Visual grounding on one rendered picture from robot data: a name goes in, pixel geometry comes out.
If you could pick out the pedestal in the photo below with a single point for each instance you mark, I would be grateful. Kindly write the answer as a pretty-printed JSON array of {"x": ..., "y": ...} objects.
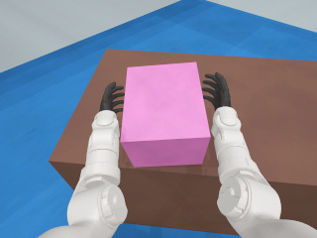
[{"x": 276, "y": 103}]

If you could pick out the left robot upper arm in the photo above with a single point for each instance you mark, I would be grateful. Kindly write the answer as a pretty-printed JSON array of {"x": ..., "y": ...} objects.
[{"x": 95, "y": 212}]

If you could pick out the robot right forearm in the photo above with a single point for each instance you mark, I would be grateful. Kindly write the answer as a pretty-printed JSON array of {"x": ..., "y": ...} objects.
[{"x": 231, "y": 149}]

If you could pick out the robot left forearm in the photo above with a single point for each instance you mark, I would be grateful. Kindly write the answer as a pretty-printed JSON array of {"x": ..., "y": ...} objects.
[{"x": 102, "y": 155}]

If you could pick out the right robot hand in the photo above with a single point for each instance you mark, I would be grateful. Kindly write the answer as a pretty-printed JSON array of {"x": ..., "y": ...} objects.
[{"x": 221, "y": 93}]

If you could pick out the left robot hand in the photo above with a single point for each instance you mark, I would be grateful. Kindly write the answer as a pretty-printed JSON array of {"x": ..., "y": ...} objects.
[{"x": 108, "y": 97}]

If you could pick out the right robot upper arm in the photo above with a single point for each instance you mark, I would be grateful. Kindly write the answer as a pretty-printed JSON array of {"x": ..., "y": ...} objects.
[{"x": 253, "y": 209}]

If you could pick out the carton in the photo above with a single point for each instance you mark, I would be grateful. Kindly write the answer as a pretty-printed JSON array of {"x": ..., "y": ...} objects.
[{"x": 164, "y": 117}]

